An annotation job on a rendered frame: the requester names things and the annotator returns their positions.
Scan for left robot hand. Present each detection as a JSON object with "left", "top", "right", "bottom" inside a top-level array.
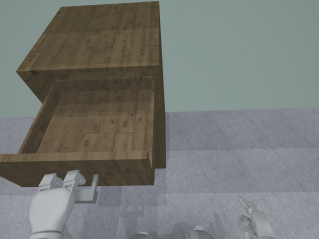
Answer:
[{"left": 29, "top": 170, "right": 86, "bottom": 239}]

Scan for right robot hand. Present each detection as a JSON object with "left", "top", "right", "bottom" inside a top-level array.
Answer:
[{"left": 235, "top": 197, "right": 275, "bottom": 239}]

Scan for cabinet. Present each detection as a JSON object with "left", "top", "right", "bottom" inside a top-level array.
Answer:
[{"left": 16, "top": 1, "right": 166, "bottom": 169}]

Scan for handle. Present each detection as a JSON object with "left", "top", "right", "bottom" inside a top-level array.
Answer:
[{"left": 74, "top": 174, "right": 99, "bottom": 204}]

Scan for right robot shin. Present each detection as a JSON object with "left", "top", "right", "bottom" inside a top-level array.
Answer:
[{"left": 193, "top": 226, "right": 204, "bottom": 230}]

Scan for drawer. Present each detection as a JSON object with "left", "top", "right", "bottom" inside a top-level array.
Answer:
[{"left": 0, "top": 76, "right": 156, "bottom": 187}]

